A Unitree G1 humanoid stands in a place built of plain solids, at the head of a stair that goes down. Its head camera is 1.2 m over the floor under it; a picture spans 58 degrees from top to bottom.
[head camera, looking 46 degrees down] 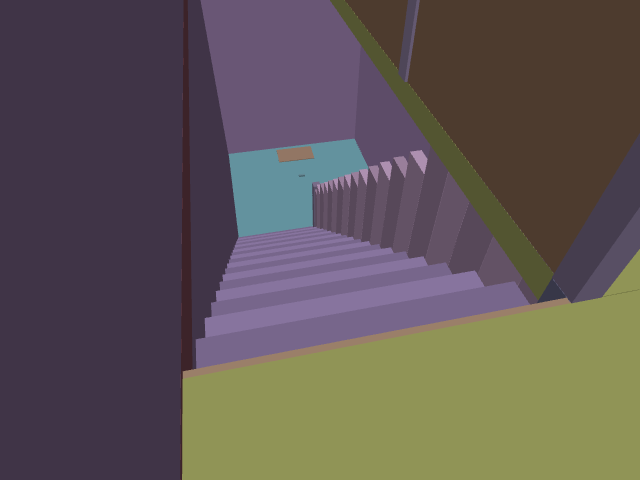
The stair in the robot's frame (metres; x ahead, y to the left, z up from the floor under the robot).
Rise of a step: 0.21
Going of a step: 0.24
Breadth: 1.30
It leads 12 degrees to the left of straight ahead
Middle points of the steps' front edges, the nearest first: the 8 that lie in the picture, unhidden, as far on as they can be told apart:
0.76 -0.22 0.00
0.99 -0.17 -0.21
1.22 -0.12 -0.42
1.46 -0.07 -0.63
1.69 -0.02 -0.84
1.93 0.03 -1.05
2.16 0.08 -1.26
2.40 0.13 -1.47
